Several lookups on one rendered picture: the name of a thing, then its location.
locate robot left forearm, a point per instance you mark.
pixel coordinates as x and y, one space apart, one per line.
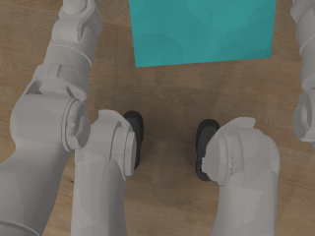
70 53

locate robot right forearm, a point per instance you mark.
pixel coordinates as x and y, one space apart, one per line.
303 13

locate right robot upper arm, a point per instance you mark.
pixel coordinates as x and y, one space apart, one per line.
303 118

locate left robot upper arm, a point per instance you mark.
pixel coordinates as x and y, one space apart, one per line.
46 130

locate robot foot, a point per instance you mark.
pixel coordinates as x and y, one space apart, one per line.
205 132
137 124

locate right robot foot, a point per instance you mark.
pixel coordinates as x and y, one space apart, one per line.
205 132

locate left robot foot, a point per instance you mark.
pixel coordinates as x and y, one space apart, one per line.
137 124

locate carton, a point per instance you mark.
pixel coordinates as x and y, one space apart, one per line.
176 32

